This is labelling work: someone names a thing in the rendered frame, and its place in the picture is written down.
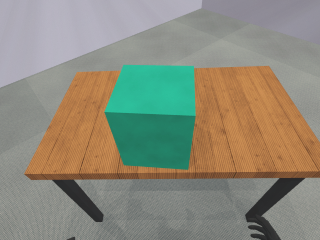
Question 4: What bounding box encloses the robot right hand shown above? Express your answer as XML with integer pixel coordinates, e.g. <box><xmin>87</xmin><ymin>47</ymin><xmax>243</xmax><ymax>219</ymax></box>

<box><xmin>247</xmin><ymin>214</ymin><xmax>281</xmax><ymax>240</ymax></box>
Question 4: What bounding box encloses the table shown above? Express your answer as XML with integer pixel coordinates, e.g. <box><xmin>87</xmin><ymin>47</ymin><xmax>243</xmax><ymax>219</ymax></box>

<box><xmin>24</xmin><ymin>66</ymin><xmax>320</xmax><ymax>223</ymax></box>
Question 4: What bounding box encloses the carton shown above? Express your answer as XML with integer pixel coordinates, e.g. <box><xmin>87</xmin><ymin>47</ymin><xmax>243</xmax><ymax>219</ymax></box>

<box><xmin>104</xmin><ymin>65</ymin><xmax>196</xmax><ymax>170</ymax></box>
